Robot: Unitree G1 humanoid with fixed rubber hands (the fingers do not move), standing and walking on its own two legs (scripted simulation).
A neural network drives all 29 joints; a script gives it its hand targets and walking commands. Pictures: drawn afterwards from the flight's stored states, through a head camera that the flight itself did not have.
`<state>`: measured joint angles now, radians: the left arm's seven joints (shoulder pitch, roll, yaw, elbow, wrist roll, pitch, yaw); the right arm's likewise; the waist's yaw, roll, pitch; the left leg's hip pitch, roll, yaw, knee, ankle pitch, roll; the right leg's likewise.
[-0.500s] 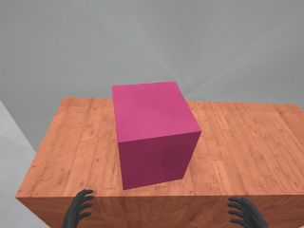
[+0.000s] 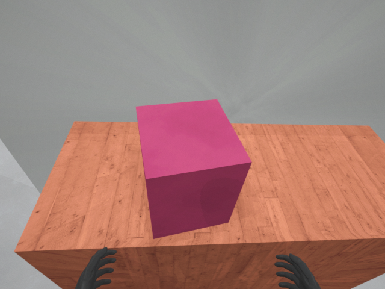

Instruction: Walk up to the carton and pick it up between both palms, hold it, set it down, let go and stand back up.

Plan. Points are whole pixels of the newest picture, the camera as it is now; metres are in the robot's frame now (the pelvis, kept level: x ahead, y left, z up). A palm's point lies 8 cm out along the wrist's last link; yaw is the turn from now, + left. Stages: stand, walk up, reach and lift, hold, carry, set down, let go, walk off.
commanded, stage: set down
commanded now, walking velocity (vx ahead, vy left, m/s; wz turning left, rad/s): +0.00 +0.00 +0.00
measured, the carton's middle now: (185, 168) +0.41 +0.04 +0.02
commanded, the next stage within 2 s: let go in 0.32 s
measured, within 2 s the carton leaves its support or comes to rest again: neither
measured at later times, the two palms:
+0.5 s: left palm out of the picture +0.16 +0.21 -0.08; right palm out of the picture +0.15 -0.23 -0.06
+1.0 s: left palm out of the picture +0.15 +0.27 -0.08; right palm out of the picture +0.14 -0.24 -0.07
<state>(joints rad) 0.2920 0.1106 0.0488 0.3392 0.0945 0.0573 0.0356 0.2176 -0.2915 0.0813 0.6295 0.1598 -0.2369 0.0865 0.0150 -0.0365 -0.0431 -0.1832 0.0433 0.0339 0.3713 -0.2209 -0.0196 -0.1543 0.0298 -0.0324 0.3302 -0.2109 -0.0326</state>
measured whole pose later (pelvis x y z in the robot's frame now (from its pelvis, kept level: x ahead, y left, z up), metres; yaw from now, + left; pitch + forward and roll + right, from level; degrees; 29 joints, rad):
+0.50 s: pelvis +0.00 +0.00 +0.00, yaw +0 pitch +2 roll +0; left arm 0.24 0.14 0.06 0.44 0.09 0.08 -0.02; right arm 0.22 -0.26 0.08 0.65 0.08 -0.23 0.03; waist -0.01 -0.04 -0.01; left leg -0.18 0.04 0.03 0.37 -0.22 -0.02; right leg -0.15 0.03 -0.03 0.33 -0.21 -0.03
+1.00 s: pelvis +0.00 +0.00 +0.00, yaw +0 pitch +1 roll +0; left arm 0.20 0.26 0.11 0.59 0.09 0.02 0.00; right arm 0.21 -0.26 0.04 0.66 0.01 -0.09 0.01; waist 0.01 -0.04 -0.01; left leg -0.17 0.04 0.03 0.40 -0.23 -0.01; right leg -0.15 0.03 -0.03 0.36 -0.22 -0.03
